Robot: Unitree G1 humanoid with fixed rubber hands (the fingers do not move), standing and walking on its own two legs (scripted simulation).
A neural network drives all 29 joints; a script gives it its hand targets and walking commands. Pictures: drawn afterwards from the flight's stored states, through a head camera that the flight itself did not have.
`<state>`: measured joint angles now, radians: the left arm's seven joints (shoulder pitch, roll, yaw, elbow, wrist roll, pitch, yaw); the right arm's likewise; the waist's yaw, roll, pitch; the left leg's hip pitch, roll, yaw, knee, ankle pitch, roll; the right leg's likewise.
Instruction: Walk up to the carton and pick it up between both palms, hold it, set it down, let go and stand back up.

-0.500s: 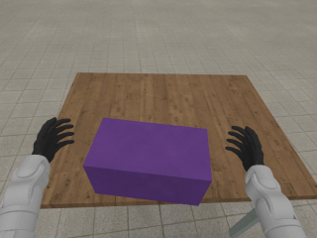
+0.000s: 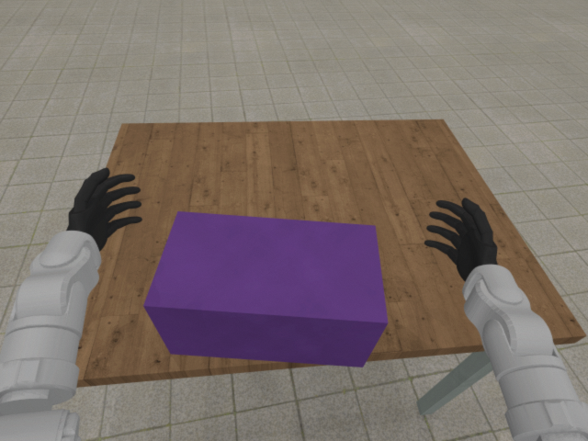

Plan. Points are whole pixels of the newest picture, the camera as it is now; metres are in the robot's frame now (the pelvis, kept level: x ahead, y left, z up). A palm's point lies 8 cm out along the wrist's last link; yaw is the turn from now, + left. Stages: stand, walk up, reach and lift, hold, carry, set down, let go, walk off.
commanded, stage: reach and lift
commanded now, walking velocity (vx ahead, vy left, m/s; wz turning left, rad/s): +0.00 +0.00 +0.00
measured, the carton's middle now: (271, 290) +0.35 +0.05 -0.02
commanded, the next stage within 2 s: none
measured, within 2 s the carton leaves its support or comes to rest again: neither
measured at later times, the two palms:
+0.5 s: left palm (100, 266) +0.34 +0.30 +0.03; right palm (431, 276) +0.36 -0.19 +0.03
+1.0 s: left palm (116, 272) +0.35 +0.29 +0.00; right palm (424, 274) +0.37 -0.19 +0.01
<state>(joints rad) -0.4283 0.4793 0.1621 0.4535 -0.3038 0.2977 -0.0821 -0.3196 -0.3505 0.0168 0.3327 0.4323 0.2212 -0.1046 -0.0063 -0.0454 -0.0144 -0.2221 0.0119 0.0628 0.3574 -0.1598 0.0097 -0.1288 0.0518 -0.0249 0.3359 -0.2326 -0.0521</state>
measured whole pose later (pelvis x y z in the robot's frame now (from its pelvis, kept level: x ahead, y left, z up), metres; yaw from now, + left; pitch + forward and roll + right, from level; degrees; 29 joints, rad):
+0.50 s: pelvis +0.00 +0.01 -0.01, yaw +2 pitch +7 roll -2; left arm -0.47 0.41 0.03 0.82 -0.27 -0.04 -0.07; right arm -0.41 -0.28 0.02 0.77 0.37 -0.08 -0.06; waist 0.00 -0.01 -0.06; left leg -0.41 0.01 0.02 0.49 -0.21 0.02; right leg -0.27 0.05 -0.07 0.40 -0.26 -0.04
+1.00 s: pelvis -0.02 +0.01 -0.03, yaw +1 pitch +17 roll -2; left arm -0.64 0.38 -0.01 1.14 -0.29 -0.30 -0.07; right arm -0.62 -0.31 0.18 1.12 0.51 -0.33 -0.02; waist 0.02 -0.01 -0.20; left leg -0.72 0.02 0.03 0.66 -0.24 0.02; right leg -0.61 0.05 -0.06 0.62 -0.31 -0.04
